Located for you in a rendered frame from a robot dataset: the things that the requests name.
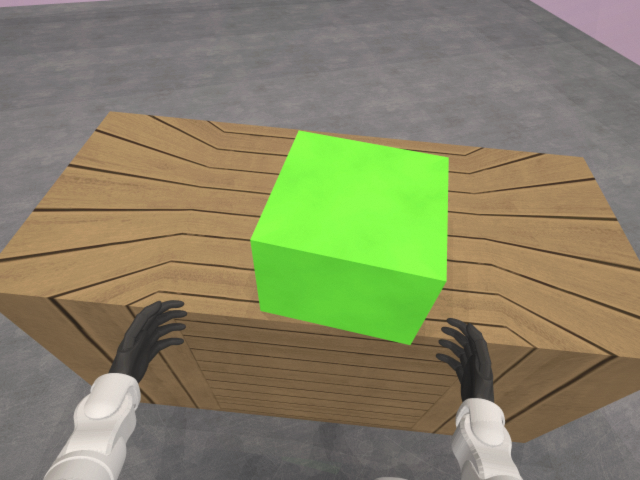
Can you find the right robot forearm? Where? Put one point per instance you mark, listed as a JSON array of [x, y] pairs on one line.
[[481, 443]]

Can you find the left robot hand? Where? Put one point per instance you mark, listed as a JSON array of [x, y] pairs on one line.
[[140, 344]]

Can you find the carton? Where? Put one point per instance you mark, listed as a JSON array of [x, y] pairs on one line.
[[354, 237]]

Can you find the pedestal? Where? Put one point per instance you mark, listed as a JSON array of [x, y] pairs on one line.
[[156, 208]]

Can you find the right robot hand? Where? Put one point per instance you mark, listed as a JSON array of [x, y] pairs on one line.
[[474, 372]]

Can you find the left robot forearm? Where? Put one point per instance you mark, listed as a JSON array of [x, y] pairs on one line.
[[104, 420]]

